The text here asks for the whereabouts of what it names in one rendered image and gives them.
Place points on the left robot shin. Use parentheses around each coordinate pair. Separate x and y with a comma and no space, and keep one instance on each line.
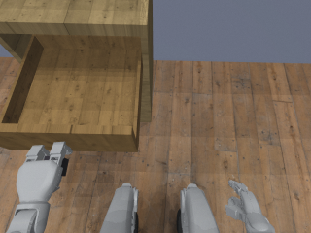
(133,215)

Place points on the drawer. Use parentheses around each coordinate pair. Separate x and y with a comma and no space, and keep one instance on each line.
(85,90)

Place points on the robot left forearm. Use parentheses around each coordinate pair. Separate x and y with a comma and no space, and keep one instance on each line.
(30,217)

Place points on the cabinet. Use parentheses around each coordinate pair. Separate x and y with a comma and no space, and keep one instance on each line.
(19,19)

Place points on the robot right forearm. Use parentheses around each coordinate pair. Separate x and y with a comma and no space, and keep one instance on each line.
(257,223)

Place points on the left robot hand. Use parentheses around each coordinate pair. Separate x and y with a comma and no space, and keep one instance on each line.
(38,179)

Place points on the right robot hand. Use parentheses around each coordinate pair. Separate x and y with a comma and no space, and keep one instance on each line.
(239,208)

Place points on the right robot thigh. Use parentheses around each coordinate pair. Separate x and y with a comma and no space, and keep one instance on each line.
(194,204)

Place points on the handle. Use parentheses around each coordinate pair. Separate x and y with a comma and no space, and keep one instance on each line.
(64,165)

